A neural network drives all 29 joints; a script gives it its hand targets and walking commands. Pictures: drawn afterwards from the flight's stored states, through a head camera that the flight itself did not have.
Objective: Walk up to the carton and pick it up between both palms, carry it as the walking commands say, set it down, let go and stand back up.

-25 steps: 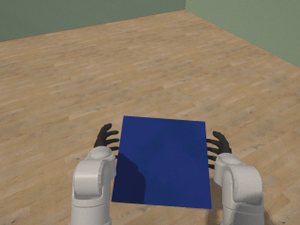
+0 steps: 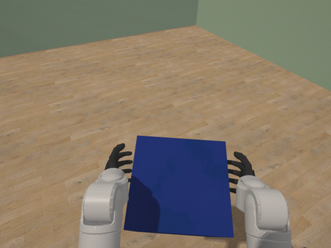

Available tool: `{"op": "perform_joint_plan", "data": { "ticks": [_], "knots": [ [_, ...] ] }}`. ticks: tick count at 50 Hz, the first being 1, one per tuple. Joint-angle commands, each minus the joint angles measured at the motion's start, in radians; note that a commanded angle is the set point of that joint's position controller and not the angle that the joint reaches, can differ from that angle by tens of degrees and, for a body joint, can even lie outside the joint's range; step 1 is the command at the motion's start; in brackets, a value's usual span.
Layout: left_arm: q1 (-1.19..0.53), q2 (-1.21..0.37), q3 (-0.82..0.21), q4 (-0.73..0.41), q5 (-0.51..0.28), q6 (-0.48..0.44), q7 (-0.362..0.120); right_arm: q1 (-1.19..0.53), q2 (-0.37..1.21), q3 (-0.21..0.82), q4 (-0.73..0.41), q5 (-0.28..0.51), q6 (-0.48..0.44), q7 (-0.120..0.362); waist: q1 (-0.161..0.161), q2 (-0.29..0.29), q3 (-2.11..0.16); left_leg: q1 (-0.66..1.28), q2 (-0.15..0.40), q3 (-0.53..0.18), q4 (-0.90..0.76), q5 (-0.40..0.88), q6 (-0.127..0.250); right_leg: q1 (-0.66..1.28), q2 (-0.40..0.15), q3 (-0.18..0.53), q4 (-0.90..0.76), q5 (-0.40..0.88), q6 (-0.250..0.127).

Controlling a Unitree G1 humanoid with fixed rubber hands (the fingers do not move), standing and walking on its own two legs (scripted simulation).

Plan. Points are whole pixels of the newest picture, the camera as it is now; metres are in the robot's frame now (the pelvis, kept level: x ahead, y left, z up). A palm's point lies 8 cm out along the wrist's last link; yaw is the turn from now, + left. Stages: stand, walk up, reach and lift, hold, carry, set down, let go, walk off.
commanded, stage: carry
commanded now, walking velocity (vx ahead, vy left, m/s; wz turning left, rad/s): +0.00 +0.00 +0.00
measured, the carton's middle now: (175, 191) +0.30 +0.00 -0.02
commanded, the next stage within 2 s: none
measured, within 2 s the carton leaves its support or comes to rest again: neither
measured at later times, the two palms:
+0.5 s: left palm (108, 198) +0.24 +0.15 +0.06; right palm (239, 203) +0.23 -0.14 +0.06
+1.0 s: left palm out of the picture +0.15 +0.17 +0.03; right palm out of the picture +0.16 -0.12 +0.01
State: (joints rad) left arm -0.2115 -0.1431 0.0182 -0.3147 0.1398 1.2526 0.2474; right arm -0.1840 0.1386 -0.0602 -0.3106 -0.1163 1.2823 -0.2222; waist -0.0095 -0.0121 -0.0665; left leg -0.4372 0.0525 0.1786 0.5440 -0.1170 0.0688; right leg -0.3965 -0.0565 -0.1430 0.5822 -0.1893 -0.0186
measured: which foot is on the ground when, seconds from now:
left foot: down 0.00-0.84, up 0.86-1.00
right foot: down 0.00-0.70, up 0.72-0.82, down 0.84-1.00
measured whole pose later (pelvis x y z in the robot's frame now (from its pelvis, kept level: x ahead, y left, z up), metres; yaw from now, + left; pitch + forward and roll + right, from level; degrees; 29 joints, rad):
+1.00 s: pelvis -0.12 +0.01 +0.00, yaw +1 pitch -1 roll +0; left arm -0.17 -0.14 0.09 0.12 0.14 0.76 0.22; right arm -0.15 0.13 -0.08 0.14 -0.22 0.81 -0.11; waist 0.05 0.02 0.00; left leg -0.52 0.04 0.05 0.89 -0.30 -0.02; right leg -0.37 0.01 -0.16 0.61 -0.23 -0.08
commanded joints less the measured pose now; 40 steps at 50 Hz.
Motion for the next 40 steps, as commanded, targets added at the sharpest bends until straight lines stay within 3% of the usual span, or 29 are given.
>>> {"op": "perform_joint_plan", "data": {
  "ticks": [1, 2, 3, 5, 7, 10, 12, 14, 15, 16, 17, 19, 20, 21, 22, 23, 24, 25, 26, 27, 28, 30, 32, 33, 34, 36, 37, 39, 40],
  "knots": [
    [-0.45, -1.11, -0.575, -0.142, -0.418, -0.034, -0.274, -0.41, 1.076, 0.527, -0.106, 0.365, -0.06, 0.266, 0.007, 0.053, -0.315, 0.144, 0.123, -0.213, -0.174, -0.295, -0.006, 0.012, -0.096, 0.156, -0.12, -0.244, -0.047],
    [-0.49, -1.137, -0.59, -0.155, -0.436, -0.039, -0.279, -0.487, 1.097, 0.559, -0.161, 0.381, -0.064, 0.266, 0.005, 0.059, -0.307, 0.14, 0.126, -0.198, -0.166, -0.331, -0.014, -0.016, -0.09, 0.145, -0.157, -0.27, -0.036],
    [-0.419, -1.166, -0.565, -0.104, -0.434, -0.037, -0.286, -0.517, 1.102, 0.584, -0.199, 0.385, -0.061, 0.262, 0.008, -0.066, -0.313, 0.159, 0.129, -0.193, -0.134, -0.265, -0.01, -0.013, -0.086, 0.161, -0.185, -0.255, -0.034],
    [-0.435, -1.089, -0.573, -0.142, -0.418, -0.036, -0.272, -0.425, 1.066, 0.544, -0.105, 0.355, -0.057, 0.255, 0.005, -0.019, -0.301, 0.142, 0.11, -0.189, -0.138, -0.287, -0.02, -0.015, -0.098, 0.16, -0.185, -0.277, -0.027],
    [-0.428, -1.137, -0.586, -0.127, -0.44, -0.034, -0.28, -0.439, 1.07, 0.549, -0.146, 0.357, -0.063, 0.253, 0.005, 0.021, -0.309, 0.171, 0.112, -0.182, -0.131, -0.218, -0.019, -0.003, -0.095, 0.167, -0.159, -0.196, -0.04],
    [-0.466, -1.119, -0.572, -0.13, -0.425, -0.035, -0.279, -0.46, 1.088, 0.562, -0.119, 0.373, -0.054, 0.263, 0.001, -0.003, -0.26, 0.119, 0.106, -0.166, -0.134, -0.321, -0.035, -0.043, -0.098, 0.175, -0.209, -0.339, -0.031],
    [-0.445, -1.078, -0.563, -0.116, -0.401, -0.034, -0.273, -0.434, 1.049, 0.526, -0.081, 0.361, -0.062, 0.268, 0.008, 0.087, -0.248, 0.069, 0.102, -0.199, -0.206, -0.493, -0.029, -0.045, -0.069, 0.152, -0.143, -0.353, -0.039],
    [-0.437, -1.105, -0.56, -0.092, -0.406, -0.035, -0.268, -0.444, 1.061, 0.532, -0.087, 0.364, -0.065, 0.262, 0.01, 0.081, -0.255, 0.062, 0.111, -0.198, -0.202, -0.456, -0.024, -0.012, -0.045, 0.126, -0.12, -0.258, -0.026],
    [-0.462, -1.137, -0.576, -0.126, -0.437, -0.043, -0.279, -0.453, 1.099, 0.549, -0.107, 0.372, -0.07, 0.261, 0.01, 0.015, -0.295, 0.072, 0.108, -0.205, -0.181, -0.416, -0.021, 0.017, -0.044, 0.126, -0.126, -0.277, -0.044],
    [-0.408, -1.009, -0.467, 0.101, -0.337, -0.079, -0.292, -0.421, 0.95, 0.433, 0.079, 0.263, -0.103, 0.282, 0.017, -0.006, -0.374, 0.116, 0.114, -0.194, -0.175, -0.346, -0.013, 0.056, -0.062, 0.134, -0.124, -0.208, -0.04],
    [-0.387, -1.06, -0.488, 0.063, -0.357, -0.092, -0.295, -0.469, 1.006, 0.495, -0.001, 0.313, -0.122, 0.281, 0.016, -0.016, -0.317, 0.103, 0.111, -0.185, -0.156, -0.359, -0.02, 0.013, -0.079, 0.167, -0.171, -0.268, -0.054],
    [-0.469, -1.045, -0.463, 0.18, -0.325, -0.158, -0.324, -0.478, 0.976, 0.414, 0.147, 0.239, -0.185, 0.313, 0.017, 0.025, -0.268, 0.014, 0.114, -0.211, -0.221, -0.496, -0.019, 0.016, -0.045, 0.116, -0.1, -0.305, -0.045],
    [-0.492, -1.147, -0.56, -0.049, -0.383, -0.162, -0.314, -0.571, 1.077, 0.535, -0.099, 0.342, -0.195, 0.307, 0.01, 0.045, -0.284, 0.064, 0.127, -0.234, -0.245, -0.503, -0.034, 0.003, -0.042, 0.122, -0.089, -0.302, -0.044],
    [-0.527, -1.192, -0.604, -0.151, -0.437, -0.166, -0.318, -0.534, 1.15, 0.564, -0.123, 0.366, -0.192, 0.307, 0.008, 0.063, -0.305, 0.053, 0.133, -0.22, -0.233, -0.5, -0.025, 0.018, -0.036, 0.118, -0.074, -0.248, -0.037],
    [-0.488, -1.046, -0.462, 0.17, -0.307, -0.187, -0.325, -0.522, 1.0, 0.432, 0.157, 0.252, -0.213, 0.326, 0.021, 0.031, -0.302, 0.043, 0.114, -0.195, -0.224, -0.464, -0.031, 0.022, -0.03, 0.108, -0.088, -0.26, -0.04],
    [-0.415, -0.992, -0.41, 0.325, -0.268, -0.222, -0.337, -0.417, 0.916, 0.34, 0.307, 0.17, -0.248, 0.329, 0.023, 0.051, -0.314, 0.014, 0.114, -0.204, -0.248, -0.493, -0.027, 0.041, -0.012, 0.093, -0.036, -0.277, -0.047],
    [-0.552, -1.056, -0.519, 0.048, -0.35, -0.259, -0.348, -0.495, 1.016, 0.452, 0.125, 0.244, -0.28, 0.336, 0.017, 0.053, -0.356, 0.028, 0.127, -0.195, -0.235, -0.455, -0.027, 0.096, -0.023, 0.089, -0.041, -0.202, -0.047],
    [-0.499, -1.069, -0.477, 0.18, -0.31, -0.292, -0.362, -0.533, 0.992, 0.436, 0.144, 0.216, -0.316, 0.353, 0.029, 0.042, -0.38, 0.028, 0.124, -0.181, -0.214, -0.458, -0.02, 0.116, -0.054, 0.116, -0.065, -0.24, -0.057],
    [-0.553, -1.121, -0.514, 0.111, -0.341, -0.306, -0.367, -0.59, 1.057, 0.498, 0.07, 0.258, -0.332, 0.353, 0.018, -0.043, -0.357, 0.073, 0.104, -0.165, -0.181, -0.458, -0.028, 0.016, -0.069, 0.178, -0.148, -0.366, -0.064],
    [-0.518, -1.08, -0.505, 0.152, -0.322, -0.32, -0.372, -0.491, 1.033, 0.472, 0.176, 0.227, -0.343, 0.362, 0.012, -0.024, -0.372, 0.125, 0.081, -0.16, -0.138, -0.445, -0.027, -0.023, -0.082, 0.184, -0.19, -0.42, -0.063],
    [-0.469, -0.943, -0.393, 0.394, -0.234, -0.363, -0.387, -0.434, 0.907, 0.367, 0.421, 0.14, -0.382, 0.377, 0.014, -0.082, -0.332, 0.092, 0.055, -0.129, -0.086, -0.429, -0.038, -0.018, -0.091, 0.188, -0.219, -0.461, -0.06],
    [-0.504, -0.975, -0.462, 0.32, -0.267, -0.446, -0.412, -0.469, 0.934, 0.419, 0.363, 0.173, -0.468, 0.397, 0.015, -0.029, -0.386, 0.237, 0.062, -0.135, -0.018, -0.311, -0.042, -0.039, -0.101, 0.158, -0.166, -0.303, -0.046],
    [-0.583, -1.031, -0.529, 0.306, -0.285, -0.487, -0.43, -0.489, 0.983, 0.44, 0.39, 0.194, -0.51, 0.406, 0.012, 0.05, -0.332, 0.147, 0.082, -0.181, -0.075, -0.491, -0.038, -0.055, -0.056, 0.128, -0.105, -0.373, -0.034],
    [-0.508, -1.034, -0.507, 0.363, -0.258, -0.493, -0.438, -0.607, 0.965, 0.501, 0.306, 0.219, -0.533, 0.412, 0.018, 0.003, -0.309, 0.083, 0.108, -0.192, -0.143, -0.55, -0.037, -0.035, -0.039, 0.114, -0.058, -0.422, -0.02],
    [-0.52, -1.069, -0.532, 0.363, -0.277, -0.503, -0.442, -0.63, 0.979, 0.53, 0.281, 0.245, -0.547, 0.413, 0.024, 0.102, -0.304, 0.017, 0.079, -0.149, -0.158, -0.537, -0.047, 0.013, -0.007, 0.083, 0.008, -0.413, -0.024],
    [-0.559, -1.081, -0.56, 0.254, -0.296, -0.534, -0.442, -0.634, 1.008, 0.545, 0.27, 0.256, -0.559, 0.423, 0.024, 0.251, -0.373, -0.092, 0.205, -0.248, -0.389, -0.574, -0.027, 0.212, 0.106, -0.053, 0.308, -0.253, -0.02],
    [-0.564, -1.039, -0.54, 0.274, -0.282, -0.538, -0.435, -0.524, 1.0, 0.515, 0.385, 0.238, -0.546, 0.422, 0.027, 0.3, -0.321, -0.192, 0.227, -0.221, -0.471, -0.632, -0.038, 0.268, 0.139, -0.089, 0.436, -0.246, -0.022],
    [-0.456, -1.054, -0.511, 0.337, -0.258, -0.538, -0.443, -0.634, 0.988, 0.557, 0.276, 0.262, -0.558, 0.428, 0.047, 0.295, -0.341, -0.267, 0.217, -0.143, -0.537, -0.626, -0.107, 0.376, 0.17, -0.122, 0.437, -0.314, -0.027],
    [-0.453, -1.05, -0.524, 0.35, -0.27, -0.53, -0.445, -0.558, 0.996, 0.555, 0.316, 0.244, -0.547, 0.419, 0.05, 0.294, -0.342, -0.278, 0.207, -0.143, -0.5, -0.635, -0.142, 0.414, 0.142, -0.059, 0.337, -0.374, -0.06]
  ]
}}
